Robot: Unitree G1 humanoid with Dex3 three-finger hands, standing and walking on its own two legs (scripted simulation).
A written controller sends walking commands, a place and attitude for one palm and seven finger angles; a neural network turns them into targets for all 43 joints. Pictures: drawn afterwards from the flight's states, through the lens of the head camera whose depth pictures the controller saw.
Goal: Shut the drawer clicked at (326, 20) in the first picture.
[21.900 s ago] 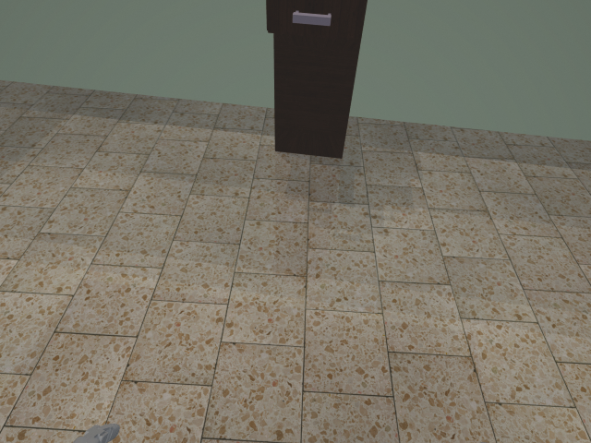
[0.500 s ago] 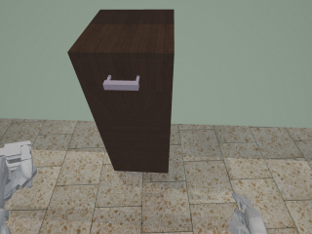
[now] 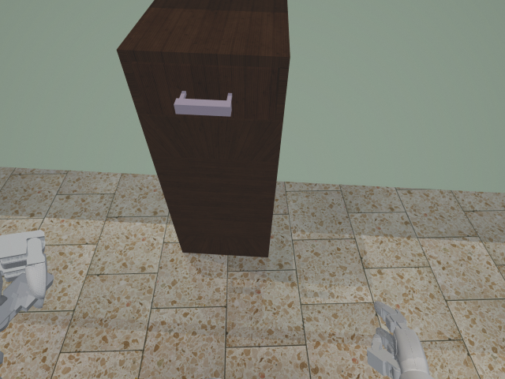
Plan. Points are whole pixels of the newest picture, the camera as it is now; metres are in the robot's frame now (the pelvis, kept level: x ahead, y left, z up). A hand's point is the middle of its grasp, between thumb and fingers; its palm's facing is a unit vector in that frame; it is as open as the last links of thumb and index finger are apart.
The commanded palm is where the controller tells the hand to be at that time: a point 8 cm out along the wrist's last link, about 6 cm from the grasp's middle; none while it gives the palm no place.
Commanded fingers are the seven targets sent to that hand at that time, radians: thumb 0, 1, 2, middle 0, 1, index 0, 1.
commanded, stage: step back with the hand held close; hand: left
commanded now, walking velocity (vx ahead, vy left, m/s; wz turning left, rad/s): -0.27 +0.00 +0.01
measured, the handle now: (205, 101) +0.69 +0.16 +0.06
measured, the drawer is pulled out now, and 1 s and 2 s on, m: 0.00 0.00 0.00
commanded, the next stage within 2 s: stop stepping back and stand still in 0.48 s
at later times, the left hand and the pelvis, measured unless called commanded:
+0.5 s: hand (33, 348) +0.12 +0.22 +0.17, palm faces +0.24 -0.85 -0.47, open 3.2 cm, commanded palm +0.05 +0.27 +0.19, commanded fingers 0.00 0.90 0.90 -1.40 -1.60 -1.40 -1.60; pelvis -0.09 +0.00 +0.00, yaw -2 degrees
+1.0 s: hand out of the picture +0.11 +0.24 +0.18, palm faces +0.26 -0.88 -0.39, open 3.3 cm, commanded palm +0.03 +0.29 +0.19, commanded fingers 0.00 0.90 0.90 -1.40 -1.60 -1.40 -1.60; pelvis -0.11 +0.02 +0.01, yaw -3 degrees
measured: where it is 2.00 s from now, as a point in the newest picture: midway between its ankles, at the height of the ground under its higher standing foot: outside the picture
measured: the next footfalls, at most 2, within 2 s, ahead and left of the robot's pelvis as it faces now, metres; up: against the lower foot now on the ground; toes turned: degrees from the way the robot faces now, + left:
right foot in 0.46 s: -0.11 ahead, -0.09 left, +0.00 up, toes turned -3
left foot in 1.28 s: -0.02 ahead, +0.14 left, +0.00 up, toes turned -1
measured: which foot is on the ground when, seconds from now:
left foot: down 0.00-1.00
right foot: down 0.00-0.14, up 0.16-0.44, down 0.46-1.00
